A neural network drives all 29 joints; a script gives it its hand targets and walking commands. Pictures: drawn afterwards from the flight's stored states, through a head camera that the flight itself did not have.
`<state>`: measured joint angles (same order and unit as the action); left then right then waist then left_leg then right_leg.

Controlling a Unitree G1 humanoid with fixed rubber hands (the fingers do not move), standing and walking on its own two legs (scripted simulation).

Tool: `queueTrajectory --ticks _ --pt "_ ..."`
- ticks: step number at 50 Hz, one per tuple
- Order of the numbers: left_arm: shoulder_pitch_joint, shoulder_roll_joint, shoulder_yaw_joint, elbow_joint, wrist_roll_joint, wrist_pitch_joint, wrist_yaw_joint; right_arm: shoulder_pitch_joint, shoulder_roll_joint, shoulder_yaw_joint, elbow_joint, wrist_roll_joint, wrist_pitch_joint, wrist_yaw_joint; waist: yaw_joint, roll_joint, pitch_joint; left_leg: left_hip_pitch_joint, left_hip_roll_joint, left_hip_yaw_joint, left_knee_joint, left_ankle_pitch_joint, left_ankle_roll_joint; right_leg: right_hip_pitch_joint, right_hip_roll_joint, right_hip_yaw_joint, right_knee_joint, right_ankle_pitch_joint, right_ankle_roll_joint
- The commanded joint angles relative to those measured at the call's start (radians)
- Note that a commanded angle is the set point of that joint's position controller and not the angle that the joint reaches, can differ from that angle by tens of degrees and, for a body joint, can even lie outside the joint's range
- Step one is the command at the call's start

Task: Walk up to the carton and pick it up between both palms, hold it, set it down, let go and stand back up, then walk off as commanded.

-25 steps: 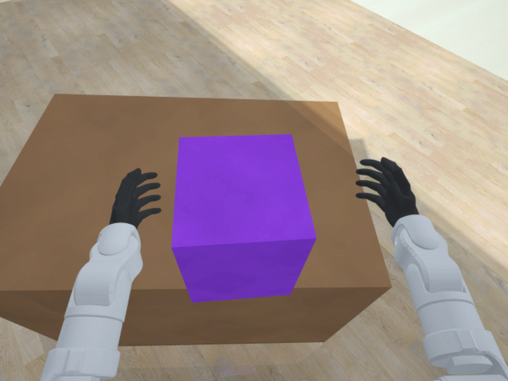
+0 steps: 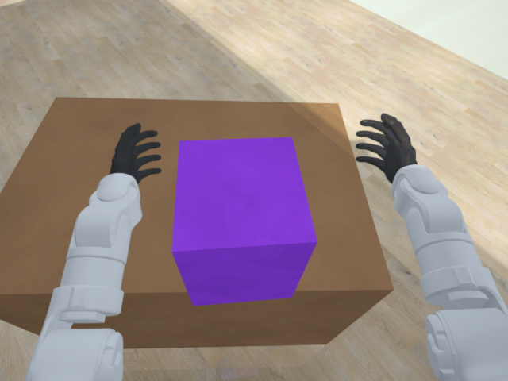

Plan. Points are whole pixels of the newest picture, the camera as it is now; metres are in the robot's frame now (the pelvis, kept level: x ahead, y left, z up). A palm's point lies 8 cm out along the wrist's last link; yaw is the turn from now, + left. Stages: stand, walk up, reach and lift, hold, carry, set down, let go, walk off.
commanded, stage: reach and lift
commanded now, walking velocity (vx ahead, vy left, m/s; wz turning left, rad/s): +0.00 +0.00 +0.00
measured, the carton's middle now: (240, 225) +0.38 +0.04 -0.04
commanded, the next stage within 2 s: none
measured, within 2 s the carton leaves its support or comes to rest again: neither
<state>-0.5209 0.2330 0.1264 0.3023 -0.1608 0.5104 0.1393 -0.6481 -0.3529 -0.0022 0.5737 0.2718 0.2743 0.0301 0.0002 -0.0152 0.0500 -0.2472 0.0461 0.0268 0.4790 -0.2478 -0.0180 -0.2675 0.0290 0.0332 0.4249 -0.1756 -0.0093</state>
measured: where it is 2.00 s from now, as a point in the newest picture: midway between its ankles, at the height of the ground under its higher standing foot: outside the picture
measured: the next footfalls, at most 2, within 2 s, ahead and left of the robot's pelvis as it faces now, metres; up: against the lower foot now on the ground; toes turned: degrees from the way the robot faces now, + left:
none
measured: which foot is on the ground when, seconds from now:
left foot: down 0.00-1.00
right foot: down 0.00-1.00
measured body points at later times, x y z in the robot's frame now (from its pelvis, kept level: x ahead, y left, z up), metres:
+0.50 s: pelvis +0.01 -0.01 +0.00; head +0.05 +0.00 +0.44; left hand +0.36 +0.21 -0.02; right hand +0.40 -0.18 +0.02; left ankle +0.00 +0.13 -0.74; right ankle +0.03 -0.12 -0.74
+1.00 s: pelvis +0.00 -0.03 -0.02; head +0.08 -0.03 +0.43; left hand +0.36 +0.19 -0.03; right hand +0.40 -0.18 -0.01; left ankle +0.00 +0.13 -0.74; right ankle +0.03 -0.12 -0.74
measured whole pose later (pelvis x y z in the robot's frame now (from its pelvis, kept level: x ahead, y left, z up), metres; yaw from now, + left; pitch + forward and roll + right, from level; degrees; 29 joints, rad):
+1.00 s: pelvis +0.00 -0.03 -0.02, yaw +1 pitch +17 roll +2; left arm -0.55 0.17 0.11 1.23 -0.19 -0.48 0.07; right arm -0.62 -0.13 0.08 1.08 0.27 -0.33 -0.05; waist 0.00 -0.02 -0.16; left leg -0.59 0.04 0.03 0.55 -0.24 -0.04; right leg -0.67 0.03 0.03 0.60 -0.23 -0.01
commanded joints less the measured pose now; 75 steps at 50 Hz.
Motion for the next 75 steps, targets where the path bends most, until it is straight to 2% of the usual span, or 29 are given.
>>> queueTrajectory --ticks 1,3,4,6,10,12,15,16,19,20,22,26,30,32,33,35,41,42,44,49,54,62,64,66,67,72,74,75 --pt "-0.322 0.114 0.085 -0.071 0.068 -0.11 -0.03 -0.333 -0.154 -0.006 -0.04 0.117 -0.102 -0.022 0.124 0.064 -0.566 0.104 -0.061 0.018 -0.087 0.49 -0.048 0.27 0.05 -0.035 -0.062 0.352 0.013" --pt "-0.314 0.102 0.09 0.008 0.078 -0.164 -0.041 -0.329 -0.122 -0.009 -0.02 0.094 -0.139 -0.019 0.132 0.047 -0.539 0.075 -0.063 0.018 -0.093 0.452 -0.039 0.265 0.044 -0.034 -0.064 0.313 0.017" --pt "-0.333 0.091 0.074 -0.027 0.068 -0.205 -0.04 -0.345 -0.114 -0.019 -0.048 0.088 -0.165 -0.018 0.129 0.057 -0.576 0.075 -0.064 0.017 -0.093 0.457 -0.041 0.267 0.042 -0.038 -0.058 0.314 0.017" --pt "-0.332 0.076 0.058 0.009 0.062 -0.294 -0.041 -0.344 -0.096 -0.019 -0.053 0.066 -0.221 -0.014 0.136 0.052 -0.603 0.072 -0.064 0.018 -0.082 0.466 -0.043 0.256 0.041 -0.041 -0.049 0.309 0.014" --pt "-0.361 0.044 0.002 0.139 0.038 -0.483 -0.035 -0.35 -0.061 -0.019 -0.053 0.025 -0.337 -0.006 0.137 0.056 -0.66 0.036 -0.062 0.018 -0.049 0.443 -0.049 0.2 0.037 -0.039 -0.026 0.276 0.001" --pt "-0.398 0.029 -0.039 0.243 0.021 -0.567 -0.029 -0.362 -0.046 -0.016 0.007 -0.002 -0.379 -0.001 0.124 0.057 -0.654 0.02 -0.06 0.018 -0.041 0.369 -0.048 0.143 0.032 -0.043 -0.021 0.188 -0.007" --pt "-0.436 0.03 -0.054 0.414 0.015 -0.656 -0.011 -0.389 -0.031 -0.006 0.107 -0.026 -0.426 -0.005 0.126 0.058 -0.628 -0.025 -0.05 0.014 -0.023 0.295 -0.05 0.051 0.026 -0.044 -0.008 0.093 -0.022" --pt "-0.453 0.039 -0.049 0.46 0.015 -0.687 -0.002 -0.411 -0.027 0.003 0.123 -0.026 -0.44 -0.009 0.139 0.056 -0.628 -0.054 -0.05 0.017 -0.013 0.287 -0.051 0.033 0.023 -0.041 0.003 0.079 -0.025" --pt "-0.48 0.045 -0.06 0.53 -0.019 -0.78 0.016 -0.419 -0.008 0.04 0.17 -0.014 -0.487 -0.016 0.15 0.054 -0.687 -0.089 -0.043 0.015 0.029 0.292 -0.051 -0.034 0.02 -0.043 0.047 0.066 -0.025" --pt "-0.478 0.035 -0.075 0.543 -0.023 -0.806 0.018 -0.408 0.006 0.053 0.195 -0.016 -0.502 -0.019 0.137 0.068 -0.698 -0.089 -0.041 0.011 0.045 0.314 -0.056 -0.052 0.019 -0.045 0.061 0.09 -0.027" --pt "-0.501 0.046 -0.076 0.615 -0.036 -0.854 0.01 -0.406 0.039 0.083 0.247 -0.014 -0.52 -0.026 0.136 0.058 -0.723 -0.122 -0.04 0.012 0.081 0.318 -0.052 -0.077 0.011 -0.041 0.084 0.098 -0.019" --pt "-0.478 0.067 -0.049 0.688 -0.039 -0.943 -0.016 -0.371 0.061 0.104 0.334 -0.016 -0.575 -0.051 0.111 0.046 -0.826 -0.19 -0.049 0.011 0.133 0.4 -0.058 -0.028 0.001 -0.032 0.137 0.233 -0.002" --pt "-0.488 0.098 -0.01 0.732 -0.046 -1.009 -0.044 -0.395 0.083 0.117 0.361 -0.02 -0.631 -0.075 0.114 0.016 -0.898 -0.279 -0.057 0.019 0.163 0.444 -0.051 0.045 -0.008 -0.02 0.185 0.338 0.021" --pt "-0.488 0.098 0.001 0.718 -0.043 -1.032 -0.05 -0.385 0.084 0.114 0.357 -0.027 -0.654 -0.085 0.101 0.019 -0.946 -0.292 -0.062 0.02 0.167 0.462 -0.053 0.069 -0.01 -0.017 0.197 0.385 0.029" --pt "-0.47 0.106 0.019 0.73 -0.035 -1.036 -0.056 -0.38 0.089 0.125 0.363 -0.024 -0.662 -0.087 0.115 0.019 -0.949 -0.303 -0.066 0.027 0.17 0.47 -0.052 0.089 -0.013 -0.012 0.204 0.409 0.033" --pt "-0.452 0.11 0.031 0.747 -0.034 -1.043 -0.065 -0.386 0.09 0.137 0.35 -0.026 -0.674 -0.095 0.119 -0.009 -0.953 -0.339 -0.071 0.031 0.171 0.451 -0.046 0.116 -0.015 -0.005 0.214 0.435 0.042" --pt "-0.421 0.092 0.032 0.786 -0.032 -1.048 -0.084 -0.395 0.119 0.161 0.334 -0.02 -0.69 -0.1 0.13 -0.041 -0.895 -0.38 -0.074 0.036 0.163 0.383 -0.029 0.101 -0.023 -0.001 0.214 0.378 0.05" --pt "-0.43 0.083 0.021 0.779 -0.033 -1.052 -0.083 -0.395 0.126 0.154 0.334 -0.02 -0.692 -0.1 0.124 -0.019 -0.904 -0.38 -0.073 0.032 0.159 0.378 -0.032 0.085 -0.02 -0.007 0.214 0.352 0.044" --pt "-0.433 0.061 0.026 0.782 -0.031 -1.057 -0.081 -0.405 0.153 0.169 0.315 -0.022 -0.694 -0.099 0.138 -0.037 -0.899 -0.383 -0.073 0.037 0.161 0.367 -0.026 0.073 -0.021 -0.004 0.212 0.341 0.046" --pt "-0.468 0.012 0.014 0.769 -0.019 -1.069 -0.072 -0.418 0.218 0.147 0.329 -0.055 -0.687 -0.1 0.124 -0.02 -0.876 -0.385 -0.069 0.032 0.158 0.31 -0.021 0.013 -0.019 -0.012 0.202 0.226 0.036" --pt "-0.495 -0.021 0.027 0.759 0.024 -1.073 -0.054 -0.428 0.244 0.084 0.342 -0.124 -0.687 -0.111 0.099 -0.011 -0.891 -0.387 -0.067 0.031 0.161 0.272 -0.024 -0.022 -0.013 -0.02 0.2 0.161 0.027" --pt "-0.506 -0.113 0.035 0.725 0.077 -1.061 -0.031 -0.43 0.293 -0.009 0.377 -0.225 -0.699 -0.14 0.069 0.021 -0.905 -0.34 -0.062 0.031 0.173 0.289 -0.042 -0.052 0.001 -0.031 0.191 0.171 0.014" --pt "-0.508 -0.133 0.035 0.703 0.095 -1.058 -0.023 -0.436 0.291 -0.024 0.402 -0.227 -0.707 -0.147 0.063 0.054 -0.912 -0.308 -0.061 0.026 0.176 0.321 -0.056 -0.069 0.008 -0.04 0.187 0.189 0.008" --pt "-0.497 -0.142 0.041 0.705 0.102 -1.055 -0.017 -0.444 0.297 -0.024 0.403 -0.23 -0.71 -0.152 0.076 0.05 -0.898 -0.304 -0.059 0.027 0.183 0.337 -0.059 -0.067 0.01 -0.035 0.186 0.2 0.004" --pt "-0.492 -0.148 0.035 0.703 0.103 -1.054 -0.014 -0.435 0.294 -0.023 0.412 -0.225 -0.71 -0.154 0.06 0.056 -0.901 -0.289 -0.059 0.023 0.187 0.345 -0.065 -0.077 0.015 -0.04 0.186 0.198 0.002" --pt "-0.491 -0.192 0.022 0.689 0.116 -1.047 -0.003 -0.453 0.323 -0.012 0.415 -0.22 -0.714 -0.161 0.077 0.069 -0.905 -0.246 -0.054 0.021 0.197 0.396 -0.072 -0.088 0.022 -0.04 0.177 0.224 -0.005" --pt "-0.496 -0.223 0.003 0.675 0.112 -1.048 -0.005 -0.453 0.347 0.006 0.406 -0.211 -0.715 -0.158 0.069 0.077 -0.897 -0.22 -0.052 0.017 0.197 0.396 -0.073 -0.108 0.026 -0.047 0.168 0.202 -0.006" --pt "-0.486 -0.221 0.015 0.706 0.122 -1.05 -0.007 -0.447 0.355 0.009 0.416 -0.217 -0.709 -0.158 0.076 0.063 -0.884 -0.237 -0.054 0.02 0.196 0.384 -0.069 -0.096 0.022 -0.039 0.166 0.206 -0.006"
